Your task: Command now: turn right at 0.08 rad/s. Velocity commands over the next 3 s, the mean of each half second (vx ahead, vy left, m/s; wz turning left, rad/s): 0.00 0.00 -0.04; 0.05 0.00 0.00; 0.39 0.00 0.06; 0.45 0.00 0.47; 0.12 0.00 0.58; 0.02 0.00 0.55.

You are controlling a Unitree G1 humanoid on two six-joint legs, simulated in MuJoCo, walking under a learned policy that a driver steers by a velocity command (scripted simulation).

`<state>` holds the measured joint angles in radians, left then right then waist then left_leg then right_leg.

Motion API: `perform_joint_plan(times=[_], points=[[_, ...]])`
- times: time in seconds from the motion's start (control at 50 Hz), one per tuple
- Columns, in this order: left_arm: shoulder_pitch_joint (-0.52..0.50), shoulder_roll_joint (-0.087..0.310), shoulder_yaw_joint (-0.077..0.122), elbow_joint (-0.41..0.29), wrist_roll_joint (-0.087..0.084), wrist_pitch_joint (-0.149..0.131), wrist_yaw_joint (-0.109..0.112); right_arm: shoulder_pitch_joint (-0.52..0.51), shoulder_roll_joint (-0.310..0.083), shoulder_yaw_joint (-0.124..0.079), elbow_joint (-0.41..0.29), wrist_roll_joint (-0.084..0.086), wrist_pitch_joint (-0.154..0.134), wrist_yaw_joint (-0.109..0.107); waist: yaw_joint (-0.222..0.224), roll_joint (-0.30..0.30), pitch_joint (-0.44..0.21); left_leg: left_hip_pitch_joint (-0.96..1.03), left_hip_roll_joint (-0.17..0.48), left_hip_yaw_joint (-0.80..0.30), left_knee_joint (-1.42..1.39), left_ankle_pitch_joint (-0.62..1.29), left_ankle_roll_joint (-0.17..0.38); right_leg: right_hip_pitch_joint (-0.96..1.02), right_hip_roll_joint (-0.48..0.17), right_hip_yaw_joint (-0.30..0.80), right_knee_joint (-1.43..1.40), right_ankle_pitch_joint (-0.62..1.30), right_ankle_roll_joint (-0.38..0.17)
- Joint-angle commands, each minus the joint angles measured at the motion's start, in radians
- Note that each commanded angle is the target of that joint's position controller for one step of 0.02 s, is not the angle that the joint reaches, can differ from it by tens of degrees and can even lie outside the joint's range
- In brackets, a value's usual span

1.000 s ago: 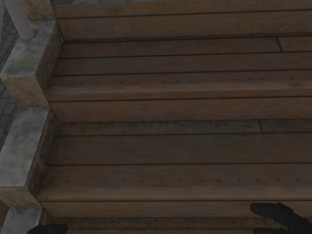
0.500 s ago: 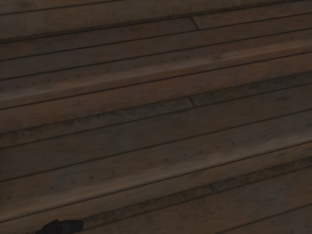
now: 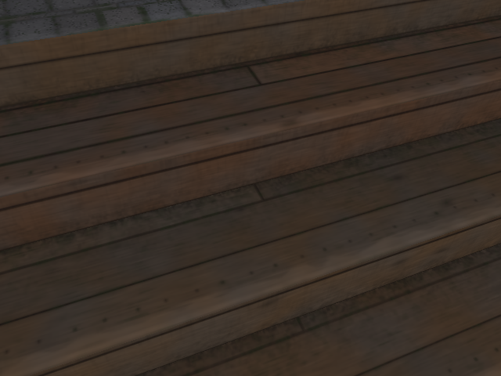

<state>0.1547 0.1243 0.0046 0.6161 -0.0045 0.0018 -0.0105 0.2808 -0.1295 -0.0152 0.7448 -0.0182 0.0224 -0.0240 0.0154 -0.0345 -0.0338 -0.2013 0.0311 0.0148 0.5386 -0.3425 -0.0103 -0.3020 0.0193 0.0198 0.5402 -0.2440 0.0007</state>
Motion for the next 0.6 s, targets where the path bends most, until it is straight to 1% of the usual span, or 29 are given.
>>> perform_joint_plan(times=[0.02,0.04,0.06,0.1,0.12,0.16,0.18,0.2,0.22,0.26,0.28,0.3,0.32,0.36,0.42,0.44,0.46,0.48,0.52,0.56,0.6], points=[[-0.008,0.111,0.052,-0.031,0.009,-0.009,0.011,-0.035,-0.086,-0.023,-0.044,-0.009,-0.029,-0.003,0.022,0.168,0.073,-0.124,0.077,-0.113,-0.261,-0.079,0.068,0.073,-0.068,0.07,-0.092,0.022,-0.001],[-0.008,0.11,0.055,-0.027,0.011,-0.007,0.015,-0.034,-0.092,-0.025,-0.039,-0.007,-0.034,-0.009,0.019,0.153,0.083,-0.098,0.073,-0.11,-0.26,-0.033,0.063,0.053,-0.069,0.07,-0.099,0.046,-0.003],[-0.005,0.13,0.061,-0.015,0.003,-0.011,0.016,-0.032,-0.094,-0.027,-0.043,-0.004,-0.042,-0.006,0.008,0.12,0.096,-0.064,0.07,-0.103,-0.252,0.002,0.068,0.023,-0.069,0.074,-0.117,0.055,-0.005],[0.017,0.11,0.061,0.014,0.002,-0.019,0.013,0.009,-0.094,-0.028,-0.021,0.0,-0.047,-0.003,-0.001,0.082,0.066,-0.02,0.07,-0.098,-0.243,0.062,0.075,0.026,-0.073,0.074,-0.125,0.085,-0.008],[0.038,0.108,0.061,0.027,0.002,-0.023,0.011,0.014,-0.097,-0.027,-0.011,0.001,-0.047,-0.004,0.004,0.076,0.054,-0.012,0.067,-0.096,-0.245,0.069,0.081,0.037,-0.077,0.075,-0.13,0.102,-0.006],[0.068,0.111,0.065,0.057,0.003,-0.022,0.01,0.027,-0.087,-0.024,0.003,-0.002,-0.045,-0.003,0.001,0.053,0.044,0.008,0.063,-0.089,-0.249,0.091,0.087,0.044,-0.079,0.074,-0.134,0.124,-0.004],[0.081,0.113,0.066,0.069,0.005,-0.019,0.011,0.027,-0.096,-0.027,0.007,-0.001,-0.044,0.0,-0.005,0.042,0.034,0.02,0.058,-0.08,-0.243,0.09,0.087,0.044,-0.076,0.072,-0.131,0.126,-0.001],[0.091,0.116,0.067,0.078,0.005,-0.017,0.011,0.031,-0.094,-0.026,0.012,-0.001,-0.043,0.002,-0.005,0.032,0.032,0.021,0.058,-0.081,-0.245,0.096,0.09,0.049,-0.078,0.072,-0.131,0.135,0.001],[0.101,0.121,0.068,0.089,0.006,-0.015,0.009,0.031,-0.085,-0.019,0.014,0.001,-0.036,0.001,0.003,0.037,0.024,0.018,0.053,-0.082,-0.238,0.101,0.099,0.059,-0.077,0.072,-0.133,0.131,-0.001],[0.117,0.13,0.069,0.109,0.005,-0.015,0.007,0.041,-0.085,-0.015,0.02,-0.001,-0.027,0.001,-0.001,0.018,0.029,0.023,0.05,-0.076,-0.237,0.117,0.103,0.055,-0.079,0.073,-0.137,0.149,-0.002],[0.137,0.128,0.067,0.12,0.014,-0.011,0.002,0.073,-0.1,-0.019,0.047,0.004,-0.025,-0.004,0.008,0.036,0.033,0.023,0.048,-0.072,-0.233,0.121,0.098,0.061,-0.084,0.076,-0.15,0.149,0.003],[0.142,0.14,0.068,0.132,0.012,-0.009,0.001,0.082,-0.102,-0.019,0.052,0.004,-0.024,-0.007,0.001,0.021,0.041,0.029,0.046,-0.068,-0.232,0.13,0.097,0.055,-0.083,0.075,-0.152,0.153,0.003],[0.144,0.142,0.068,0.141,0.011,-0.008,0.0,0.085,-0.105,-0.018,0.058,0.003,-0.024,-0.009,0.003,0.012,0.045,0.03,0.046,-0.068,-0.232,0.142,0.096,0.054,-0.083,0.074,-0.153,0.164,0.003],[0.155,0.146,0.066,0.157,0.011,-0.007,0.003,0.092,-0.111,-0.018,0.071,0.002,-0.023,-0.011,0.005,0.014,0.049,0.031,0.045,-0.067,-0.235,0.169,0.096,0.061,-0.085,0.073,-0.155,0.187,0.004],[0.171,0.15,0.064,0.18,0.01,-0.008,0.003,0.108,-0.119,-0.02,0.093,0.003,-0.02,-0.009,0.008,0.018,0.049,0.034,0.042,-0.064,-0.235,0.214,0.094,0.074,-0.087,0.07,-0.154,0.224,0.004],[0.17,0.146,0.059,0.186,0.019,-0.017,-0.003,0.122,-0.114,-0.018,0.101,-0.004,-0.011,-0.014,0.006,0.019,0.035,0.042,0.037,-0.054,-0.228,0.216,0.095,0.08,-0.091,0.067,-0.15,0.226,0.003],[0.168,0.147,0.058,0.194,0.017,-0.022,-0.006,0.129,-0.115,-0.018,0.105,-0.005,-0.005,-0.016,0.004,0.015,0.038,0.046,0.036,-0.054,-0.228,0.223,0.094,0.076,-0.089,0.066,-0.148,0.228,0.002],[0.172,0.146,0.056,0.205,0.011,-0.023,-0.007,0.133,-0.121,-0.018,0.113,-0.009,0.0,-0.019,0.01,0.019,0.041,0.039,0.037,-0.058,-0.231,0.229,0.088,0.077,-0.09,0.065,-0.159,0.227,0.002],[0.174,0.149,0.053,0.224,0.011,-0.024,-0.005,0.145,-0.126,-0.018,0.123,-0.008,0.005,-0.021,0.007,0.023,0.047,0.04,0.034,-0.056,-0.23,0.246,0.084,0.076,-0.089,0.062,-0.16,0.234,0.002],[0.179,0.153,0.053,0.241,0.009,-0.022,-0.003,0.164,-0.129,-0.019,0.137,-0.005,0.005,-0.02,0.008,0.029,0.05,0.035,0.032,-0.055,-0.232,0.261,0.082,0.088,-0.088,0.057,-0.159,0.242,0.001],[0.177,0.153,0.052,0.254,0.009,-0.02,-0.001,0.174,-0.127,-0.017,0.148,-0.005,0.006,-0.021,0.009,0.036,0.051,0.033,0.029,-0.054,-0.234,0.272,0.082,0.095,-0.087,0.053,-0.158,0.248,0.002]])
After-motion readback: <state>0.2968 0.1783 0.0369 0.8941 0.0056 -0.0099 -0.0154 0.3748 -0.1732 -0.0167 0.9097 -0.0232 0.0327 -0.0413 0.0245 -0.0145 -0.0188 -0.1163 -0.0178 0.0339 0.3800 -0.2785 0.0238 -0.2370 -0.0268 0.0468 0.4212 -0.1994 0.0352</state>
